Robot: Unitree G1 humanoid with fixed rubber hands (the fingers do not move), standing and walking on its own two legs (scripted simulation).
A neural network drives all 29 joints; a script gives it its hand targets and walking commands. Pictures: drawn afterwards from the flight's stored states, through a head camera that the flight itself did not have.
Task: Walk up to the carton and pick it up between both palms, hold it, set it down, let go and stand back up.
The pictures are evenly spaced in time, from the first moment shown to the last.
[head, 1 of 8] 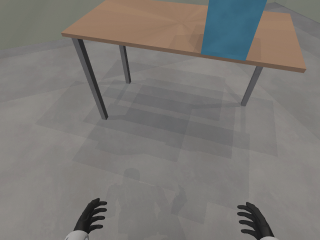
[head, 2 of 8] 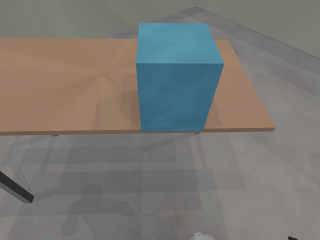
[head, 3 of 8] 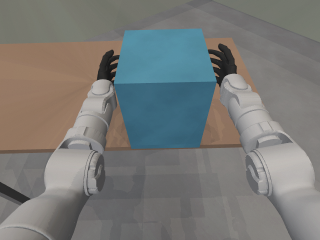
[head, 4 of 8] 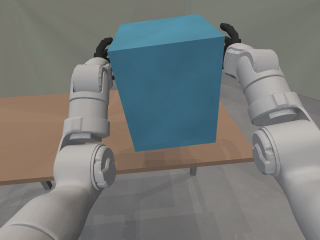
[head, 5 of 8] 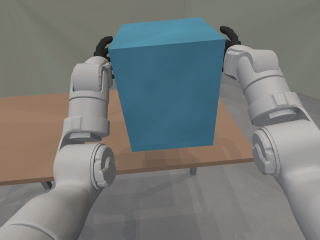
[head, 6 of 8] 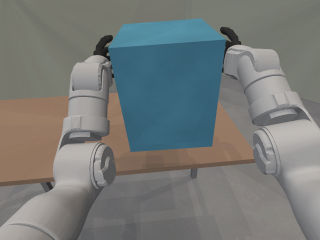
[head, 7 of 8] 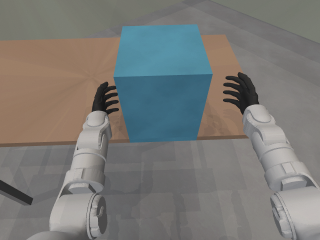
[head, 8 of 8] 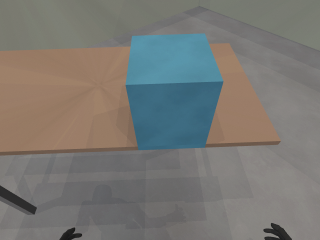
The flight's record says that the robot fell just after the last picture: no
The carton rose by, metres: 0.22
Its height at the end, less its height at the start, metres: +0.00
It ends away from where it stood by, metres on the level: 0.01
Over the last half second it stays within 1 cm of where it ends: yes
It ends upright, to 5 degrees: yes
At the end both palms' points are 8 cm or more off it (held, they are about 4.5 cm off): yes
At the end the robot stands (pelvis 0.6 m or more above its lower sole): yes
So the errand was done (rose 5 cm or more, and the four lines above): yes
